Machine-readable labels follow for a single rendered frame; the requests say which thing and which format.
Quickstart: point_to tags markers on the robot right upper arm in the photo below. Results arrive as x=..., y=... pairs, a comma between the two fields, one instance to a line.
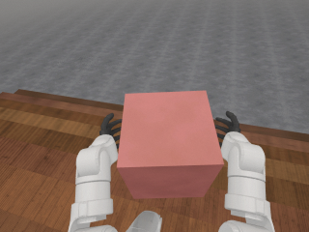
x=238, y=226

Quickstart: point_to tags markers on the left robot forearm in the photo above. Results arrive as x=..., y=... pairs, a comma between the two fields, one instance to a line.
x=92, y=178

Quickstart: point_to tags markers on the carton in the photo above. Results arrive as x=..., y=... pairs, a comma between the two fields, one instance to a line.
x=168, y=145

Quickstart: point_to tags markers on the robot left hand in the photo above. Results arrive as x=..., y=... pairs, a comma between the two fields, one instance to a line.
x=106, y=127

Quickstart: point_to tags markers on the robot right hand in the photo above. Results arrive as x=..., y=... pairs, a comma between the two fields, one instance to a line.
x=232, y=126

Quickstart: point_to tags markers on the robot left thigh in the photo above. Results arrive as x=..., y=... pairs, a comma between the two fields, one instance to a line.
x=147, y=221

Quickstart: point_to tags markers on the right robot forearm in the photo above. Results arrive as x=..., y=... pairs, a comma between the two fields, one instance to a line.
x=246, y=195

